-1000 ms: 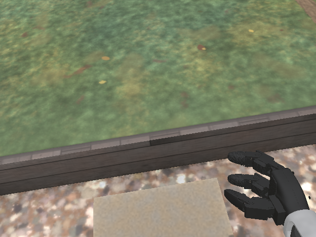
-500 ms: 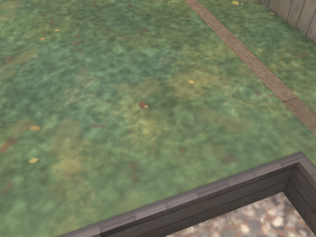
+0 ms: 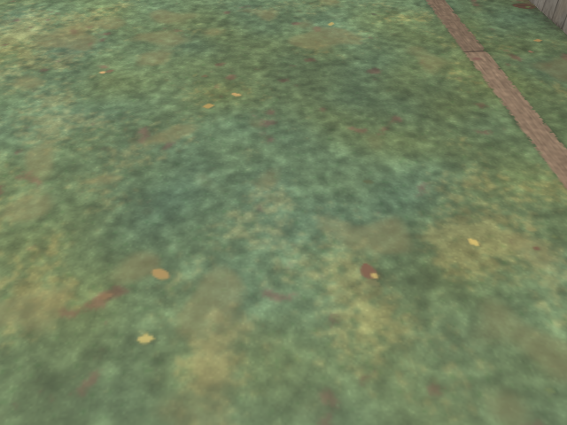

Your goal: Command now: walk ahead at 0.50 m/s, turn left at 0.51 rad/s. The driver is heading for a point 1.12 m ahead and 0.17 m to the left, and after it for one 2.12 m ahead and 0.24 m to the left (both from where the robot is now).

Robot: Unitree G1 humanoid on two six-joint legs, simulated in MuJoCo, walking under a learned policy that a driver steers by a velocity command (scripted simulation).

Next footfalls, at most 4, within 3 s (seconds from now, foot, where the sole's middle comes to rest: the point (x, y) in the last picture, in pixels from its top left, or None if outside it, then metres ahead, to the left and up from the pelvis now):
0.42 right None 0.58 0.00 -0.74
0.94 left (164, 416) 0.63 0.31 -0.74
1.44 right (227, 292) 1.00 0.18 -0.74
1.92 left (167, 231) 1.26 0.40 -0.74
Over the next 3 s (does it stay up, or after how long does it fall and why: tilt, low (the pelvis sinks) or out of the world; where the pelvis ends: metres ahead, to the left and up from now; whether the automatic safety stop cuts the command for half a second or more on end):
stays up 1.62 0.19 0.02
